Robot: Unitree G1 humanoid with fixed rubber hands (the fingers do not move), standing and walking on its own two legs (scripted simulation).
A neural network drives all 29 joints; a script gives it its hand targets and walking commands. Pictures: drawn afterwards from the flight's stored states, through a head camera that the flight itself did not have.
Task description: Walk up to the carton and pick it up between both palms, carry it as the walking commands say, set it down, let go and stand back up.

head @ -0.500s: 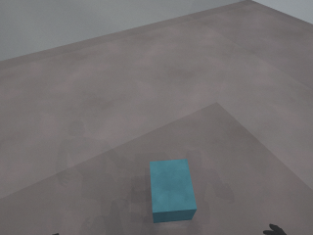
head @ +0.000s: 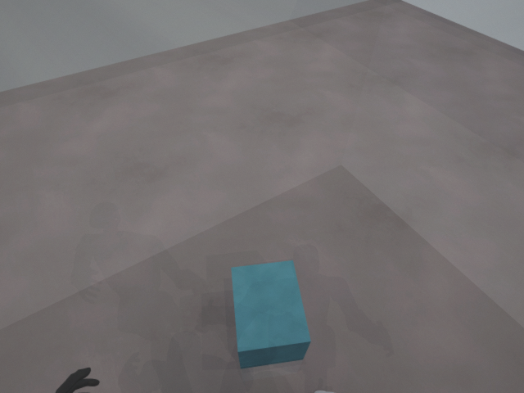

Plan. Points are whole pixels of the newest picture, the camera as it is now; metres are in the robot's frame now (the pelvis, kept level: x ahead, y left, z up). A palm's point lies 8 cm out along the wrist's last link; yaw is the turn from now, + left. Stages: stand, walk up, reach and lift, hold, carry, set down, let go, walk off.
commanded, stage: walk up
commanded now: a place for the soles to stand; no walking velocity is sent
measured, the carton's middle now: (267, 313) +0.48 +0.00 -0.65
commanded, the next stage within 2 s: none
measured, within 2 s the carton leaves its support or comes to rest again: neither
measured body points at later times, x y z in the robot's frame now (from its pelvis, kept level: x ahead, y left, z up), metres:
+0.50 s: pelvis +0.02 -0.07 -0.01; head +0.03 -0.05 +0.44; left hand +0.07 +0.25 -0.14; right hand +0.12 -0.38 -0.12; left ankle +0.03 +0.07 -0.72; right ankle +0.06 -0.19 -0.72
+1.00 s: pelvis +0.04 -0.07 +0.02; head +0.05 -0.06 +0.47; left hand +0.09 +0.25 -0.11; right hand +0.20 -0.36 -0.10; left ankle +0.03 +0.07 -0.72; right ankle +0.06 -0.19 -0.72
